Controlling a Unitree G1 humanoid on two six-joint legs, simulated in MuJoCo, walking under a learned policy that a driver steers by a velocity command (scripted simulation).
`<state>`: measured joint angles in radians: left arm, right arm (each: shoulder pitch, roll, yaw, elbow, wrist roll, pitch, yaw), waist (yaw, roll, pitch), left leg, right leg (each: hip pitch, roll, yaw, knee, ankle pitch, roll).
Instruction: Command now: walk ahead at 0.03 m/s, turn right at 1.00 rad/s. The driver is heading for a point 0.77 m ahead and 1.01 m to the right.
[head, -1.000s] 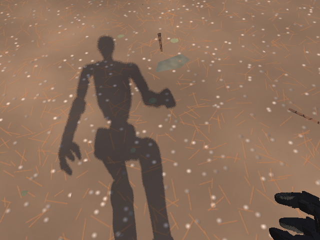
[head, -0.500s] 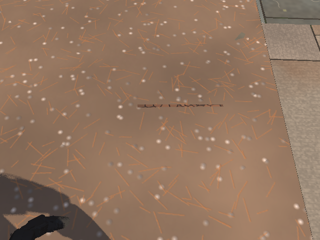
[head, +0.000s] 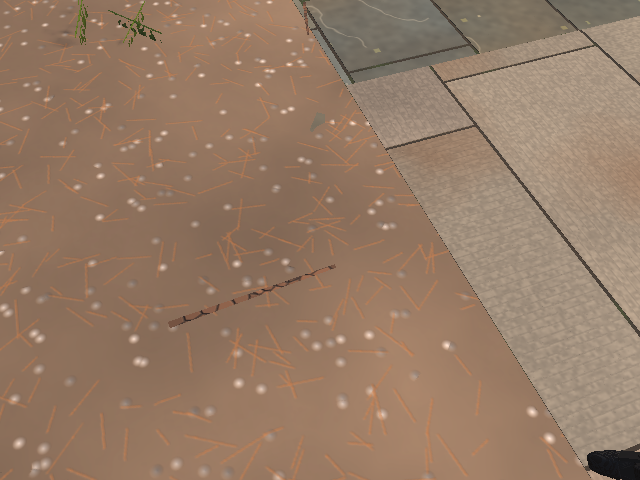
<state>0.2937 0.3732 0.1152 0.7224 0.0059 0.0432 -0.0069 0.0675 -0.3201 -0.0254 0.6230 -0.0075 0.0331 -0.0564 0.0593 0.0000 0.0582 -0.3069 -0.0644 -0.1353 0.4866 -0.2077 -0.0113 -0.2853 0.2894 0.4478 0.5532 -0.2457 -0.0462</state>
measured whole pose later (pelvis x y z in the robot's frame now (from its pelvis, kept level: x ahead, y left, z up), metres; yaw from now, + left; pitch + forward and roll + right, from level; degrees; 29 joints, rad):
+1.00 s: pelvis +0.35 -0.34 +0.00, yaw -42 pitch +1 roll +0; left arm 0.50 0.26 0.03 0.94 0.00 -0.09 -0.01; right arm 0.11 -0.30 -0.03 0.73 -0.03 -0.03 0.06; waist 0.05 0.04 0.02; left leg -0.78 0.15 0.06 0.87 -0.02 0.02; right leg 0.14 0.17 0.01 0.17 -0.32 -0.16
